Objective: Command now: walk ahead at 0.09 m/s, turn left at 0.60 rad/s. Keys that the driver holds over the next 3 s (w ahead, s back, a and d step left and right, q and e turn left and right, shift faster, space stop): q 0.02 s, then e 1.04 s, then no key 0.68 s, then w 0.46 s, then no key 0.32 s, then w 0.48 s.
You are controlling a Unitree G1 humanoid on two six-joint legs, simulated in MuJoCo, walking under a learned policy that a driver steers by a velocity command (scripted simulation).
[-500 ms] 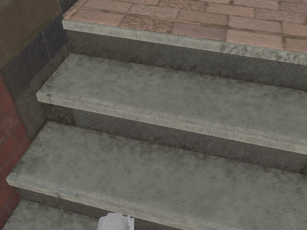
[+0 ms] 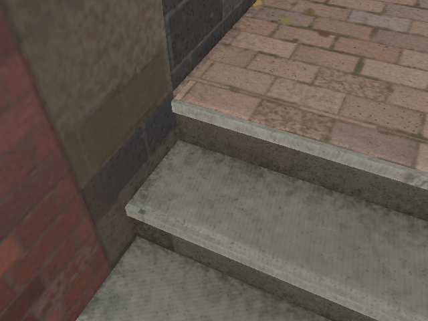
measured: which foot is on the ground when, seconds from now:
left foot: down 0.00-0.52, up 0.54-1.00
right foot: up 0.00-0.48, down 0.50-1.00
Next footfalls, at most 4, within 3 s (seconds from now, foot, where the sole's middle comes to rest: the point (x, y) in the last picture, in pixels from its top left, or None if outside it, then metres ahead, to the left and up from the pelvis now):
0.50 right None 0.19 -0.34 -0.59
1.06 left None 0.16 0.02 -0.76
1.56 right None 0.22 -0.30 -0.59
2.08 left None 0.33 -0.10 -0.59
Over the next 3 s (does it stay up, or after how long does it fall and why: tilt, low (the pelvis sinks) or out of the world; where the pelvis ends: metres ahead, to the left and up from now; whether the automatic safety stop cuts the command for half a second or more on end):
stays up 0.63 -0.31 0.35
